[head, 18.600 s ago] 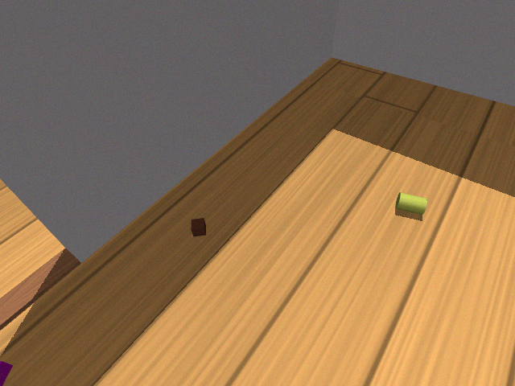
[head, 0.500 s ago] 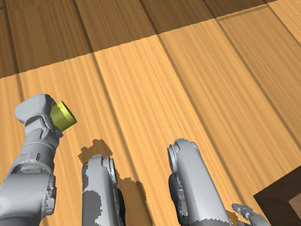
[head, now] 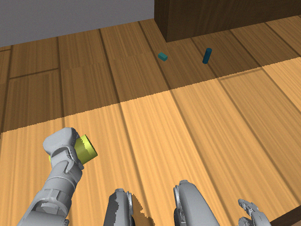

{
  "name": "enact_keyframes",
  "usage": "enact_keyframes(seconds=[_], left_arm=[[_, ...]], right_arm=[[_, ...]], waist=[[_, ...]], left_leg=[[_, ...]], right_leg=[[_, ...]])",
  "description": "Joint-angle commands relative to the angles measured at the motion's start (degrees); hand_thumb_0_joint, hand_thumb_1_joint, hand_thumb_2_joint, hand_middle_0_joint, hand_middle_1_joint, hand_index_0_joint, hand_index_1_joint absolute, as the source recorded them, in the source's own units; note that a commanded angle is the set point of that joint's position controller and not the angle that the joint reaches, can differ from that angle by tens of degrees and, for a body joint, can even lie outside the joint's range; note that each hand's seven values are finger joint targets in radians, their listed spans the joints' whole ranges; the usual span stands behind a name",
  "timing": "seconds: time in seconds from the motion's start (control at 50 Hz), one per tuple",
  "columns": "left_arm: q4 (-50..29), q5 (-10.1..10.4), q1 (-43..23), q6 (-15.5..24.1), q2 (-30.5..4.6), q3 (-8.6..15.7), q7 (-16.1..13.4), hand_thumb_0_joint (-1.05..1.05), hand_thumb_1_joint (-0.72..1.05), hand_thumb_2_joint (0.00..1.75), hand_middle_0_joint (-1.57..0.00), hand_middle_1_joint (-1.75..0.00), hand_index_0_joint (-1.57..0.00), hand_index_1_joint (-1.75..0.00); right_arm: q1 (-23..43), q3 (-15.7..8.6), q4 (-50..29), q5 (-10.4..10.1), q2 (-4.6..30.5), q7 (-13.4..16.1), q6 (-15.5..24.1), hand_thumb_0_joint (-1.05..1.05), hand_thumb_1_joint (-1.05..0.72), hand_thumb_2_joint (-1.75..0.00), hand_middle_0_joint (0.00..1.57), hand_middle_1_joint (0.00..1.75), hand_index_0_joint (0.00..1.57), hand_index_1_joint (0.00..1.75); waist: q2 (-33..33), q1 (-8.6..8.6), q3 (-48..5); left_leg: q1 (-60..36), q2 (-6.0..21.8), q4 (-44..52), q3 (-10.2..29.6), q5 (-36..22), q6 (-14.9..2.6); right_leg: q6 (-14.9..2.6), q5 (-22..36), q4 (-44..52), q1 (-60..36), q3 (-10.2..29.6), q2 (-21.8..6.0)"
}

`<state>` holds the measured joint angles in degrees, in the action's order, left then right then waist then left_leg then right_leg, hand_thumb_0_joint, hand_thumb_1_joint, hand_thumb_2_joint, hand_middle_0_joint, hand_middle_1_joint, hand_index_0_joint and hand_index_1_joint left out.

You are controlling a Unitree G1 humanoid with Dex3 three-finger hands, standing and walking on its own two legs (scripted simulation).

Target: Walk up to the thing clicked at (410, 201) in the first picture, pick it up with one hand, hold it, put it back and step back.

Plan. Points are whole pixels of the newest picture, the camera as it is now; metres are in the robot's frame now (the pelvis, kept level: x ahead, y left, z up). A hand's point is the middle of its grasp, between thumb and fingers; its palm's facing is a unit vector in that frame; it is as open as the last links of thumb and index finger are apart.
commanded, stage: lift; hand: left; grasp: from above
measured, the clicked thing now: (74, 155) +0.37 +0.24 -0.13
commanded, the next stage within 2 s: hold in 0.58 s
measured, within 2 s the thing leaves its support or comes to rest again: neither
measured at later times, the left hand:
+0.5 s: hand (59, 133) +0.38 +0.22 +0.03, palm faces -0.40 -0.23 -0.89, open 10.3 cm
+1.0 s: hand (51, 124) +0.37 +0.22 +0.08, palm faces -0.38 -0.21 -0.90, open 10.3 cm
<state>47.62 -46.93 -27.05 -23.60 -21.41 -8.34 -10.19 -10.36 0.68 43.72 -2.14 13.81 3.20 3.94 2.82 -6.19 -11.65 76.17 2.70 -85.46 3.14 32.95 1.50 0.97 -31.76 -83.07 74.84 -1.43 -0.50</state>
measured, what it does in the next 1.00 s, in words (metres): rises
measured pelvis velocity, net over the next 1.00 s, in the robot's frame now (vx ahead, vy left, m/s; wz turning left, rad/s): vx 0.06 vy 0.00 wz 0.01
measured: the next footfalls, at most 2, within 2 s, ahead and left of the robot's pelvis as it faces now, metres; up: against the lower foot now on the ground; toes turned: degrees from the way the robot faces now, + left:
none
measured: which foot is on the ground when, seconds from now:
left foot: down 0.00-1.00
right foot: down 0.00-1.00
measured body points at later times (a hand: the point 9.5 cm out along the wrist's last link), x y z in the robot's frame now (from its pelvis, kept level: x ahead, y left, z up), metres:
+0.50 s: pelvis +0.05 +0.00 +0.12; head +0.11 +0.00 +0.56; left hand +0.39 +0.23 +0.08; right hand +0.11 -0.26 -0.01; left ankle +0.06 +0.13 -0.57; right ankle +0.07 -0.13 -0.57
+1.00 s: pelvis +0.06 +0.00 +0.15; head +0.08 -0.01 +0.60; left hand +0.39 +0.23 +0.13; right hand +0.16 -0.26 +0.02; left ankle +0.06 +0.13 -0.57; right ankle +0.07 -0.13 -0.57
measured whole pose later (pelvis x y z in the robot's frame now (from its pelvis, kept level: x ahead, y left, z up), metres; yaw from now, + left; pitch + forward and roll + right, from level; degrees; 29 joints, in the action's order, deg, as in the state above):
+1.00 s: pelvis +0.06 +0.00 +0.15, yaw +0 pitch +6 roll +0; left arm 51.4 -48.1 -23.1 -22.7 -14.8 -12.1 -10.2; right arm -14.2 -0.4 44.6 -2.1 14.6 1.0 4.0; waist 1.9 -3.0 -4.0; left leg 25.9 1.6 -38.7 -0.7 19.1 1.1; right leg 1.3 -19.0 -39.0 26.4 0.4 -1.7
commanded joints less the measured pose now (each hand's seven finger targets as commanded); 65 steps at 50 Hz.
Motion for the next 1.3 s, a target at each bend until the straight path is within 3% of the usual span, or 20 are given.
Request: enact_keyframes(seconds=[0.0,0.1,0.12,0.18,0.22,0.28,0.3,0.32,0.36,0.44,0.5,0.68,0.78,0.9,0.96,1.12,1.28], left_arm=[[-8.75,-1.0,-20.22,0.04,-9.78,1.32,-3.12,0.0,0.73,0.58,-1.16,-0.38,-1.14,-0.41],[-6.23,-1.53,-19.78,0.82,-9.7,1.25,-3.05,0.0,0.76,0.58,-1.18,-0.38,-1.16,-0.41],[-5.0,-1.76,-17.55,0.94,-8.31,0.66,-3.03,0.0,0.77,0.57,-1.19,-0.39,-1.17,-0.41],[-5.15,-1.46,-18.93,1.54,-7.41,0.35,-3.33,0.0,0.81,0.6,-1.22,-0.41,-1.2,-0.44],[-5.05,-1.73,-17.41,1.94,-9.25,1.51,-3.53,0.0,0.8,0.59,-1.22,-0.4,-1.19,-0.42],[-5.9,-1.71,-18.6,2.24,-8.04,0.92,-3.94,0.0,0.8,0.62,-1.21,-0.42,-1.18,-0.45],[-5.92,-2.05,-17.71,2.19,-9.04,1.79,-4.29,0.0,0.8,0.62,-1.21,-0.4,-1.18,-0.43],[-6.23,-1.98,-17.84,2.25,-7.36,0.94,-4.43,0.0,0.81,0.6,-1.22,-0.4,-1.19,-0.42],[-6.46,-2.39,-18.91,2.15,-9.1,1.74,-4.76,0.0,0.8,0.6,-1.21,-0.38,-1.18,-0.41],[-5.69,-2.2,-17.92,2.02,-8.31,1.65,-4.49,0.0,0.78,0.59,-1.2,-0.36,-1.17,-0.39],[-5.41,-1.95,-18.54,1.93,-6.77,0.67,-4.48,0.0,0.79,0.6,-1.22,-0.35,-1.18,-0.39],[-5.07,-1.97,-18.56,2.18,-5.53,-0.07,-4.01,0.0,0.76,0.54,-1.19,-0.34,-1.16,-0.37],[-6.67,-2.95,-19.69,1.87,-6.66,-0.02,-3.46,0.0,0.75,0.52,-1.18,-0.32,-1.15,-0.35],[-7.12,-3.11,-18.67,1.18,-5.25,-0.65,-3.29,0.0,0.78,0.51,-1.19,-0.33,-1.17,-0.36],[-8.54,-3.32,-18.64,0.67,-5.64,-0.45,-3.12,0.0,0.78,0.51,-1.2,-0.32,-1.17,-0.35],[-8.43,-3.49,-17.76,-0.81,-4.21,-1.77,-1.35,0.0,0.74,0.56,-1.16,-0.37,-1.13,-0.4],[-10.73,-4.06,-17.26,-1.01,-4.65,-1.65,-0.39,0.0,0.77,0.56,-1.16,-0.39,-1.14,-0.42]], right_arm=[[-4.0,-3.25,-2.99,-0.79,8.47,1.62,2.55,0.0,-0.88,-0.9,0.2,0.3,0.2,0.3],[-5.14,-3.3,-2.47,-0.56,8.6,1.73,3.31,0.0,-0.88,-0.9,0.2,0.3,0.2,0.3],[-5.39,-3.05,-2.43,-0.51,8.21,1.56,3.44,0.0,-0.88,-0.9,0.2,0.3,0.2,0.3],[-5.98,-3.04,-2.82,-0.34,7.9,1.44,3.66,0.0,-0.88,-0.9,0.2,0.3,0.2,0.3],[-6.78,-3.08,-2.79,-0.36,8.25,1.34,3.6,0.0,-0.88,-0.9,0.2,0.3,0.2,0.3],[-7.06,-3.02,-3.02,-0.26,8.02,1.25,3.51,0.0,-0.88,-0.9,0.2,0.3,0.2,0.3],[-7.37,-3.26,-2.99,-0.22,8.21,1.18,3.48,0.0,-0.88,-0.89,0.2,0.3,0.2,0.3],[-7.58,-3.21,-2.58,-0.21,7.9,1.1,3.42,0.0,-0.88,-0.89,0.2,0.3,0.2,0.3],[-7.69,-3.31,-2.56,-0.14,8.33,1.06,3.22,0.0,-0.88,-0.89,0.2,0.3,0.2,0.3],[-8.03,-3.47,-2.26,-0.04,8.3,0.6,3.11,0.0,-0.87,-0.89,0.2,0.3,0.2,0.3],[-7.53,-3.57,-2.66,-0.12,8.32,0.41,2.94,0.0,-0.87,-0.89,0.2,0.3,0.2,0.3],[-5.46,-4.02,-3.72,-0.32,8.6,-0.77,2.81,0.0,-0.88,-0.89,0.2,0.3,0.2,0.3],[-4.78,-4.09,-4.19,-0.39,8.92,-1.15,2.52,0.0,-0.88,-0.89,0.2,0.3,0.2,0.3],[-3.44,-3.91,-4.52,-0.41,8.78,-1.5,2.47,0.0,-0.88,-0.89,0.2,0.3,0.2,0.3],[-2.86,-3.93,-4.82,-0.33,8.76,-1.75,2.44,0.0,-0.88,-0.89,0.2,0.3,0.2,0.3],[-2.03,-3.78,-5.19,-0.37,8.73,-2.54,2.09,0.0,-0.88,-0.89,0.2,0.3,0.2,0.3],[-0.2,-3.4,-6.66,-0.39,8.56,-3.08,2.07,0.0,-0.87,-0.89,0.2,0.3,0.2,0.3]], waist=[[2.56,-0.99,-19.83],[3.62,-0.05,-17.35],[3.21,0.23,-16.45],[1.96,0.31,-14.98],[1.14,1.0,-15.49],[0.37,0.95,-15.91],[0.88,1.37,-16.35],[0.83,1.0,-16.17],[1.89,1.22,-15.71],[1.85,1.49,-14.26],[0.39,1.1,-12.29],[0.59,2.35,-9.4],[-0.04,2.89,-9.88],[-1.28,2.85,-8.81],[-1.07,3.84,-9.17],[-2.7,3.58,-7.34],[-0.69,4.38,-5.83]], left_leg=[[-24.55,-2.04,19.35,-1.7,-7.09,-2.31],[-31.98,-1.91,25.81,-1.11,-11.51,-1.58],[-32.71,-2.06,27.11,-1.14,-12.72,-1.56],[-35.37,-2.47,29.96,-2.21,-15.14,-1.91],[-37.8,-2.75,31.53,-2.57,-17.7,-2.05],[-40.98,-2.87,33.68,-2.8,-21.54,-2.13],[-42.61,-2.92,34.41,-3.07,-22.67,-1.97],[-43.59,-2.81,35.21,-2.78,-23.9,-1.93],[-46.12,-2.78,36.93,-3.05,-25.09,-1.76],[-49.23,-2.89,40.02,-3.13,-27.92,-1.57],[-50.47,-3.11,42.15,-3.55,-27.14,-1.76],[-54.27,-3.41,47.96,-4.07,-25.31,-1.19],[-56.97,-3.24,49.55,-3.85,-28.54,-1.2],[-58.2,-3.42,50.89,-4.14,-29.66,-1.28],[-59.16,-3.55,51.62,-4.12,-30.15,-1.19],[-60.27,-3.56,52.86,-4.58,-32.27,-1.75],[-61.46,-3.4,55.43,-4.54,-28.28,-1.41]], right_leg=[[-1.97,7.85,20.09,-19.68,-0.58,2.75],[-2.09,11.16,24.74,-25.58,-0.5,2.45],[-2.13,12.22,25.72,-26.98,-0.55,2.42],[-1.77,14.95,29.67,-31.88,-0.21,2.44],[-1.68,17.51,31.73,-35.04,0.17,2.22],[-1.25,21.95,34.02,-39.23,0.47,2.03],[-1.31,22.93,34.53,-40.46,0.49,1.96],[-1.34,24.13,34.9,-40.86,0.45,1.98],[-1.33,24.87,36.63,-42.25,0.33,1.85],[-1.3,26.91,39.33,-45.16,0.43,1.74],[-0.91,27.21,42.19,-47.26,0.65,1.69],[-1.05,24.58,46.48,-50.38,0.54,1.85],[-1.06,27.3,47.53,-52.78,0.43,1.96],[-0.86,28.79,48.85,-54.68,0.93,1.77],[-0.88,29.0,49.44,-56.65,0.86,1.62],[-0.52,32.08,51.39,-58.63,1.13,1.53],[-0.95,26.93,53.21,-59.23,0.91,1.61]])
